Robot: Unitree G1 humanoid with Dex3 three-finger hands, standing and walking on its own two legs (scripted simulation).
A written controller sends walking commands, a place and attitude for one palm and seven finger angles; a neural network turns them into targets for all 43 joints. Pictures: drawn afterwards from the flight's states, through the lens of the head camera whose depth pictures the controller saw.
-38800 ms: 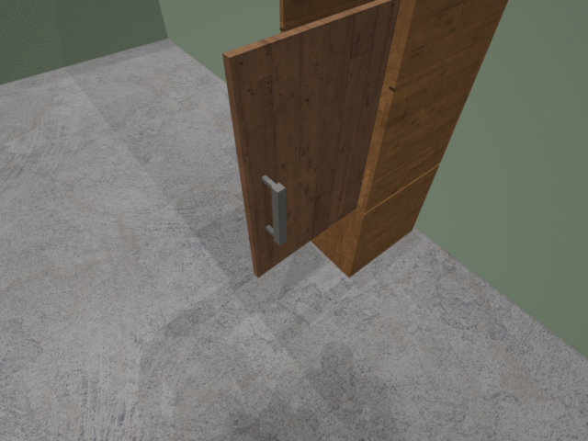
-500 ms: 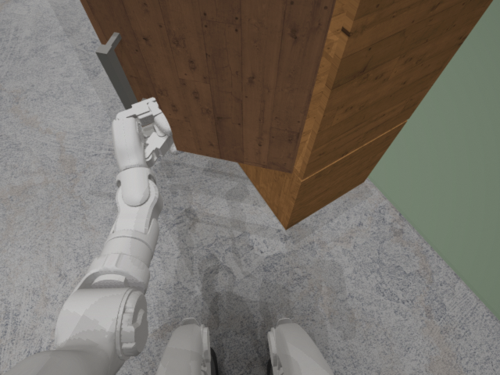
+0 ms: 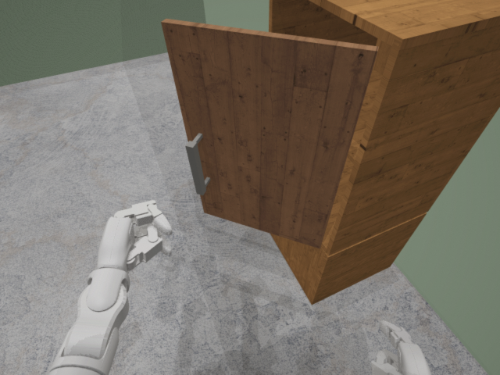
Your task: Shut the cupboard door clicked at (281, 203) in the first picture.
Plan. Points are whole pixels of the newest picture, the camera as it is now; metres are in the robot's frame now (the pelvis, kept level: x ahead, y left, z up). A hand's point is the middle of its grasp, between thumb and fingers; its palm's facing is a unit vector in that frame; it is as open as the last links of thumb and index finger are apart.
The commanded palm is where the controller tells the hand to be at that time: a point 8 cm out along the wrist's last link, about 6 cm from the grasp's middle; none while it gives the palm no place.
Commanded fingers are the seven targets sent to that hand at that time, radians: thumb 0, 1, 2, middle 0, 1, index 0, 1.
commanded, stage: draw the hand back to the body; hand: left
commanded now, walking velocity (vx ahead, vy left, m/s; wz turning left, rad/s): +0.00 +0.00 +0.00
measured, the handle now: (200, 165) +0.62 +0.16 -0.07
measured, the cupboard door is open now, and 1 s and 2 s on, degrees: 45 45 45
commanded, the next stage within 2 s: step back with the hand held close in 0.90 s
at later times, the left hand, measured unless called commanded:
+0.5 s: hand (16, 266) +0.21 +0.27 +0.17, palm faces +0.43 -0.80 -0.42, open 6.0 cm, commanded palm +0.15 +0.31 +0.20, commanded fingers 0.00 0.90 0.90 -0.20 -0.30 -0.20 -0.30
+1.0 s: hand (16, 268) +0.20 +0.26 +0.19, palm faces +0.45 -0.79 -0.42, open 7.4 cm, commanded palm +0.15 +0.29 +0.20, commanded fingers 0.00 0.90 0.90 -0.20 -0.30 -0.20 -0.30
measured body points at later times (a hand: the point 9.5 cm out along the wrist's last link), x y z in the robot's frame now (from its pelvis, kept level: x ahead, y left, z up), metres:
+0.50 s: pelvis +0.02 +0.01 +0.02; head +0.00 -0.03 +0.47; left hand +0.18 +0.31 +0.20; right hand +0.21 -0.19 -0.07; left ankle +0.02 +0.11 -0.72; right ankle -0.03 -0.11 -0.72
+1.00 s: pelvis +0.02 -0.01 +0.02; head -0.01 -0.04 +0.47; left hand +0.17 +0.30 +0.21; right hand +0.21 -0.23 -0.06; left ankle +0.02 +0.11 -0.72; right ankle -0.03 -0.11 -0.72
